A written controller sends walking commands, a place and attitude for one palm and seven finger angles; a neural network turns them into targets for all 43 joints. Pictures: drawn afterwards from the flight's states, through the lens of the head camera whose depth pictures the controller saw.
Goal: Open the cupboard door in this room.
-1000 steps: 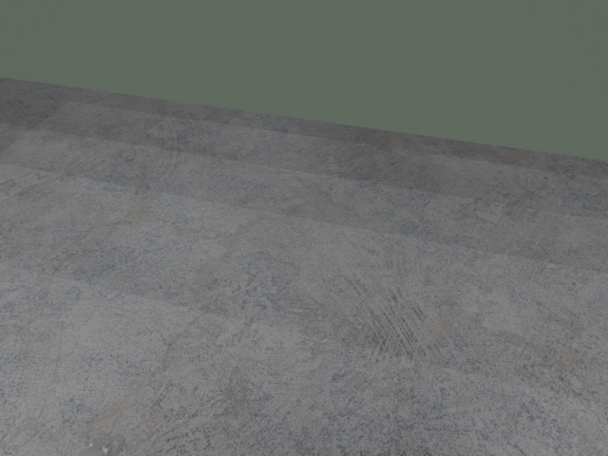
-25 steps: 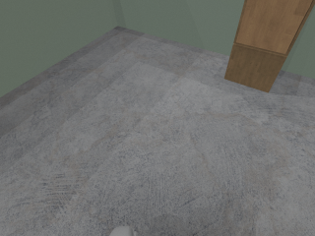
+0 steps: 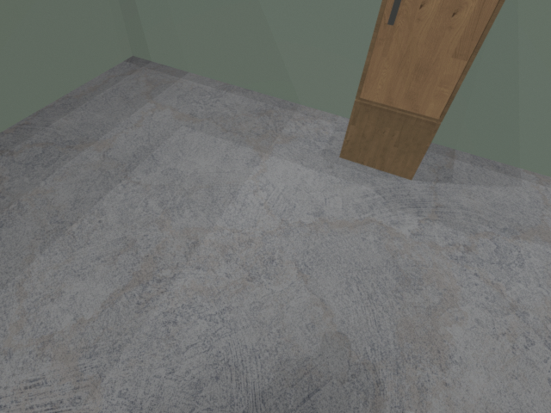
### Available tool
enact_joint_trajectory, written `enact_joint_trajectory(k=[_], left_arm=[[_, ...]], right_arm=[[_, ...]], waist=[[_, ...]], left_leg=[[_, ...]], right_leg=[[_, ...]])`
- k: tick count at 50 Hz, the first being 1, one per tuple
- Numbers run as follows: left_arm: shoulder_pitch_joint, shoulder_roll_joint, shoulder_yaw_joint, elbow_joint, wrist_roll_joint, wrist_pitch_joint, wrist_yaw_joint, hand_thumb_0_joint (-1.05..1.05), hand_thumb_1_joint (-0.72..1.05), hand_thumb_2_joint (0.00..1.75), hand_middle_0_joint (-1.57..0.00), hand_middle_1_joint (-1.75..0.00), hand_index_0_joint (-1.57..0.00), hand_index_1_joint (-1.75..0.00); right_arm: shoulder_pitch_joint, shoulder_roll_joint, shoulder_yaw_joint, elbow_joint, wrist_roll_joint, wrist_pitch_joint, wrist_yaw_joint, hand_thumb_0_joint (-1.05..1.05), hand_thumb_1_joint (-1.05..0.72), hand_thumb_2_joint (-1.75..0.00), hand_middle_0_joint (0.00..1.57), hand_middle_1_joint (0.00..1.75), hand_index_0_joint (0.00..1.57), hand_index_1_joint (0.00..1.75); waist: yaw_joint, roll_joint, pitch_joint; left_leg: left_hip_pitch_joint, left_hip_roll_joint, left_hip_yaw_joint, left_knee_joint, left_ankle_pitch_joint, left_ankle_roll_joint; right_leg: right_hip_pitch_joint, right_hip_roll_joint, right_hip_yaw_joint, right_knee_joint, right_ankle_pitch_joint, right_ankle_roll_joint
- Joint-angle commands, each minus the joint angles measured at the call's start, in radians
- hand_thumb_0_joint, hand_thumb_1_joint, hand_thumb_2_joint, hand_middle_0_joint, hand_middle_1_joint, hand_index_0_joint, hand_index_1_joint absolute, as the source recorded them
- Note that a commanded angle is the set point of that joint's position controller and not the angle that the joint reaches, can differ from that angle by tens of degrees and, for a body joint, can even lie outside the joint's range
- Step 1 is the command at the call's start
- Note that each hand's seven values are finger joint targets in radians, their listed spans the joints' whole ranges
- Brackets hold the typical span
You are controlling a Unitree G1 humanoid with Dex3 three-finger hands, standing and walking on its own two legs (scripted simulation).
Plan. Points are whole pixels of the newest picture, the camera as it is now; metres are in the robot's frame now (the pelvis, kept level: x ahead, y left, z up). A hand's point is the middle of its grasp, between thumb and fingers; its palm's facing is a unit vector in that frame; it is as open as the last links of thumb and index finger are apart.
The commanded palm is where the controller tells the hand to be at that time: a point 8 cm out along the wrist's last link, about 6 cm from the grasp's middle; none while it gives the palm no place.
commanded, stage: turn or walk to find it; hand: left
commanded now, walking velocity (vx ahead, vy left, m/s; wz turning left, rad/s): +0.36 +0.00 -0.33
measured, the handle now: (396, 5) +1.53 -0.32 +0.06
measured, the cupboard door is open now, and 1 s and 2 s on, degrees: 0 0 0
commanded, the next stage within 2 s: stand and wait in 0.72 s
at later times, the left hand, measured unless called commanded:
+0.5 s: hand (251, 299) +0.36 +0.08 -0.17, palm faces -0.22 -0.96 -0.17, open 7.4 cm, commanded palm none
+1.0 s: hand (240, 308) +0.34 +0.10 -0.18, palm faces -0.07 -0.99 -0.13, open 7.4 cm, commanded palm none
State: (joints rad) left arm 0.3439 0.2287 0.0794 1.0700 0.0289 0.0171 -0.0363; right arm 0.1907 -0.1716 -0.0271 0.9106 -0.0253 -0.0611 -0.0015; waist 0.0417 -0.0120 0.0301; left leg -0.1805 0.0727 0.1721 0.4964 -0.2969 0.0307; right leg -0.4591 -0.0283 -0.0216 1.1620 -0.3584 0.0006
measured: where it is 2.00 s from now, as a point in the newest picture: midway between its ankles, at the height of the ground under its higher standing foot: (302, 344)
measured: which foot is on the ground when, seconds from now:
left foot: down 0.00-0.40, up 0.42-0.94, down 0.96-1.00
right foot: up 0.00-0.36, down 0.38-0.96, up 0.98-1.00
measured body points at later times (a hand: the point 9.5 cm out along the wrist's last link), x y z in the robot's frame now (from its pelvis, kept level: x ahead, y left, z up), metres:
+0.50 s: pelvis +0.21 -0.06 -0.02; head +0.25 -0.08 +0.43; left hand +0.37 +0.13 -0.16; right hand +0.06 -0.23 -0.17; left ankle +0.11 +0.10 -0.62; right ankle +0.25 -0.11 -0.74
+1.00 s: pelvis +0.43 -0.06 -0.02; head +0.47 -0.05 +0.43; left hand +0.35 +0.15 -0.17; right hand +0.52 -0.30 -0.16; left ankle +0.52 +0.01 -0.74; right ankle +0.26 -0.12 -0.71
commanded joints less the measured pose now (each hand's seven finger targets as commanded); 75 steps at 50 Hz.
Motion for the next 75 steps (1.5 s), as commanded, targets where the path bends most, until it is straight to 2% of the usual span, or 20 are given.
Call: enact_joint_trajectory(k=[1,7,12,16,18,19,20,23,26,33,42,46,47,48,49,53,61,66,71,75], left_arm=[[-0.052,0.003,0.008,-0.095,0.004,-0.02,-0.001,0.0,0.9,0.9,-0.2,-0.3,-0.2,-0.3],[-0.187,-0.02,-0.004,-0.15,0.005,-0.006,-0.004,0.0,0.9,0.9,-0.2,-0.3,-0.2,-0.3],[-0.38,-0.038,-0.033,-0.201,0.0,-0.026,-0.007,0.0,0.9,0.9,-0.2,-0.3,-0.2,-0.3],[-0.221,0.002,-0.033,-0.154,-0.004,-0.045,0.011,0.0,0.9,0.9,-0.2,-0.3,-0.2,-0.3],[0.027,0.09,-0.009,-0.066,0.004,-0.066,0.021,0.0,0.9,0.9,-0.2,-0.3,-0.2,-0.3],[0.148,0.191,0.017,-0.032,0.003,-0.078,0.035,0.0,0.9,0.9,-0.2,-0.3,-0.2,-0.3],[0.161,0.232,0.022,-0.018,-0.021,-0.075,0.046,0.0,0.9,0.9,-0.2,-0.3,-0.2,-0.3],[-0.036,0.133,0.0,-0.053,-0.034,-0.077,0.048,0.0,0.9,0.9,-0.2,-0.3,-0.2,-0.3],[-0.132,0.061,-0.022,-0.055,-0.022,-0.093,0.046,0.0,0.9,0.9,-0.2,-0.3,-0.2,-0.3],[-0.031,0.025,-0.024,-0.032,-0.018,-0.117,0.044,0.0,0.9,0.9,-0.2,-0.3,-0.2,-0.3],[0.139,0.037,-0.043,0.039,-0.013,-0.113,0.068,0.0,0.9,0.9,-0.2,-0.3,-0.2,-0.3],[0.122,0.063,-0.047,0.062,-0.018,-0.105,0.079,0.0,0.9,0.9,-0.2,-0.3,-0.2,-0.3],[0.11,0.061,-0.05,0.06,-0.026,-0.103,0.081,0.0,0.9,0.9,-0.2,-0.3,-0.2,-0.3],[0.129,0.022,-0.062,0.058,-0.043,-0.106,0.083,0.0,0.9,0.9,-0.2,-0.3,-0.2,-0.3],[0.159,-0.024,-0.075,0.056,-0.051,-0.107,0.084,0.0,0.9,0.9,-0.2,-0.3,-0.2,-0.3],[0.057,-0.054,-0.058,0.054,-0.021,-0.057,0.08,0.0,0.9,0.9,-0.2,-0.3,-0.2,-0.3],[0.062,-0.087,-0.058,0.047,-0.006,-0.004,0.073,0.0,0.9,0.9,-0.2,-0.3,-0.2,-0.3],[0.032,-0.055,-0.063,0.04,-0.007,-0.013,0.072,0.0,0.9,0.9,-0.2,-0.3,-0.2,-0.3],[-0.063,0.047,-0.065,0.02,-0.016,-0.044,0.07,0.0,0.9,0.9,-0.2,-0.3,-0.2,-0.3],[-0.045,0.009,-0.073,0.025,-0.023,-0.045,0.072,0.0,0.9,0.9,-0.2,-0.3,-0.2,-0.3]], right_arm=[[0.156,-0.122,-0.035,0.03,0.006,-0.027,-0.02,0.0,-0.9,-0.9,0.2,0.3,0.2,0.3],[0.255,-0.083,-0.027,0.091,0.005,-0.037,-0.025,0.0,-0.9,-0.9,0.2,0.3,0.2,0.3],[0.372,-0.095,-0.027,0.157,-0.008,-0.032,-0.029,0.0,-0.9,-0.9,0.2,0.3,0.2,0.3],[0.35,-0.156,-0.036,0.173,0.001,-0.02,-0.03,0.0,-0.9,-0.9,0.2,0.3,0.2,0.3],[0.307,-0.153,-0.035,0.161,0.016,-0.019,-0.019,0.0,-0.9,-0.9,0.2,0.3,0.2,0.3],[0.338,-0.086,-0.023,0.144,0.029,-0.019,-0.009,0.0,-0.9,-0.9,0.2,0.3,0.2,0.3],[0.317,-0.076,-0.024,0.114,0.035,-0.013,-0.017,0.0,-0.9,-0.9,0.2,0.3,0.2,0.3],[0.208,-0.065,-0.035,0.118,0.021,0.007,-0.008,0.0,-0.9,-0.9,0.2,0.3,0.2,0.3],[0.293,-0.008,-0.032,0.157,0.002,0.043,-0.006,0.0,-0.9,-0.9,0.2,0.3,0.2,0.3],[0.132,-0.033,-0.04,0.093,-0.006,0.044,0.013,0.0,-0.9,-0.9,0.2,0.3,0.2,0.3],[-0.152,-0.026,-0.007,0.025,0.003,0.02,0.023,0.0,-0.9,-0.9,0.2,0.3,0.2,0.3],[0.016,-0.064,-0.009,0.092,0.0,0.01,0.0,0.0,-0.9,-0.9,0.2,0.3,0.2,0.3],[0.134,-0.106,-0.018,0.129,-0.004,0.006,-0.005,0.0,-0.9,-0.9,0.2,0.3,0.2,0.3],[0.253,-0.183,-0.033,0.151,-0.009,0.001,-0.014,0.0,-0.9,-0.9,0.2,0.3,0.2,0.3],[0.314,-0.213,-0.037,0.182,0.007,0.008,-0.019,0.0,-0.9,-0.9,0.2,0.3,0.2,0.3],[0.082,-0.094,-0.002,0.135,0.015,0.013,-0.036,0.0,-0.9,-0.9,0.2,0.3,0.2,0.3],[0.015,-0.082,-0.023,0.118,0.01,0.027,-0.024,0.0,-0.9,-0.9,0.2,0.3,0.2,0.3],[0.04,-0.084,-0.027,0.145,0.011,0.044,-0.024,0.0,-0.9,-0.9,0.2,0.3,0.2,0.3],[0.123,-0.018,-0.005,0.177,0.014,0.063,-0.012,0.0,-0.9,-0.9,0.2,0.3,0.2,0.3],[0.176,-0.034,0.001,0.214,0.016,0.05,-0.015,0.0,-0.9,-0.9,0.2,0.3,0.2,0.3]], waist=[[-0.032,0.111,0.071],[-0.039,0.128,0.11],[-0.103,0.139,0.121],[-0.022,0.172,-0.015],[0.101,0.101,-0.156],[0.128,-0.107,-0.283],[0.095,-0.126,-0.318],[0.021,0.044,-0.05],[-0.08,0.002,0.051],[-0.052,-0.127,0.077],[0.015,-0.09,0.079],[-0.072,-0.087,-0.06],[-0.119,-0.038,-0.155],[-0.151,0.099,-0.279],[-0.148,0.222,-0.351],[-0.057,0.127,-0.039],[-0.015,0.147,-0.011],[-0.005,0.114,0.047],[-0.063,-0.165,0.104],[-0.06,-0.082,0.068]], left_leg=[[0.052,0.242,-0.137,-0.293,0.235,-0.017],[0.111,0.223,-0.042,-0.278,0.462,0.007],[0.248,0.227,0.002,-0.235,0.728,0.035],[0.31,0.249,0.051,-0.003,1.145,0.028],[0.071,0.202,0.076,0.329,0.855,-0.019],[-0.255,0.063,0.08,0.644,0.095,-0.057],[-0.4,-0.023,-0.041,0.894,-0.309,-0.064],[-0.439,0.09,-0.171,0.889,-0.063,-0.051],[-0.319,0.107,-0.153,0.764,0.021,-0.064],[-0.471,0.102,-0.141,0.578,0.156,-0.094],[-0.45,0.013,-0.039,0.223,0.142,-0.069],[-0.122,-0.072,-0.008,0.012,0.247,-0.03],[0.119,0.0,-0.055,-0.015,0.582,-0.003],[0.434,0.215,-0.249,0.089,1.089,0.094],[0.529,0.404,-0.386,0.079,1.525,0.217],[0.05,0.268,-0.236,-0.128,0.899,0.145],[-0.149,0.187,-0.19,-0.258,0.235,0.112],[-0.164,0.157,-0.215,-0.201,0.067,0.078],[-0.053,0.013,-0.114,-0.112,0.012,-0.043],[0.027,0.05,-0.137,-0.155,0.107,-0.025]], right_leg=[[-0.216,-0.062,0.027,0.102,0.162,0.015],[-0.331,-0.068,-0.014,0.021,0.249,0.025],[-0.259,-0.035,-0.117,-0.344,0.201,-0.011],[0.048,0.057,-0.172,-0.549,0.125,-0.078],[0.515,-0.004,-0.095,-0.657,0.297,-0.115],[0.814,-0.293,0.285,-0.663,0.446,-0.227],[0.841,-0.435,0.525,-0.732,0.662,-0.311],[0.458,-0.335,0.304,-0.846,0.42,-0.215],[0.171,-0.235,0.119,-0.931,0.31,-0.142],[0.267,-0.184,0.074,-0.974,0.335,-0.142],[0.533,-0.192,0.03,-0.847,0.983,-0.124],[0.551,-0.166,-0.01,-0.589,1.201,-0.073],[0.43,-0.131,-0.032,-0.436,1.035,-0.03],[0.17,-0.043,-0.078,-0.235,0.554,0.009],[0.054,0.025,-0.025,0.008,-0.27,0.014],[0.082,-0.076,0.037,-0.09,-0.163,0.033],[0.196,-0.076,-0.034,-0.338,0.016,0.053],[0.285,-0.061,-0.054,-0.639,0.114,0.051],[0.126,-0.174,0.113,-0.884,0.039,-0.035],[0.139,-0.119,0.059,-0.86,0.074,-0.018]])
